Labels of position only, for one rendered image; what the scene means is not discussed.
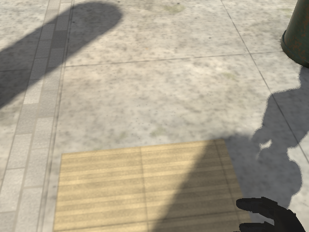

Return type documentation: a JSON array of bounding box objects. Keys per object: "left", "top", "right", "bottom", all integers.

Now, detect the robot right hand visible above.
[{"left": 234, "top": 196, "right": 306, "bottom": 232}]

